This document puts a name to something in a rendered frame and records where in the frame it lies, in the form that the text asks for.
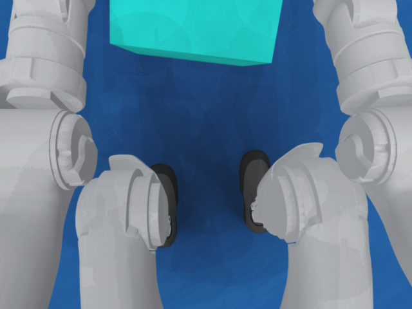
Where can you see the carton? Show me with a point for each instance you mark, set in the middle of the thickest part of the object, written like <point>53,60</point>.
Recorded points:
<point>231,32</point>

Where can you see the right robot forearm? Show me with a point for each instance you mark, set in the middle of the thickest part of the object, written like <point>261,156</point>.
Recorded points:
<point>369,53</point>

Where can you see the left robot forearm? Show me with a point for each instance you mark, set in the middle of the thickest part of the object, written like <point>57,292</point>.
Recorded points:
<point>45,55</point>

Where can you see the right robot upper arm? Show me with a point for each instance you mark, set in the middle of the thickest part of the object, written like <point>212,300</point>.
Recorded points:
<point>375,150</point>

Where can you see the right robot foot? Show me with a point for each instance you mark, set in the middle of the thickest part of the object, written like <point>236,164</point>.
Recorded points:
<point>253,166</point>

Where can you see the left robot thigh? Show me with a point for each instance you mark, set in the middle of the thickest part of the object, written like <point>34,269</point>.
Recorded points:
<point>128,218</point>

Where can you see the left robot upper arm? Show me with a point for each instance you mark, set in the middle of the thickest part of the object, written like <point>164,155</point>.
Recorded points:
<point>45,154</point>

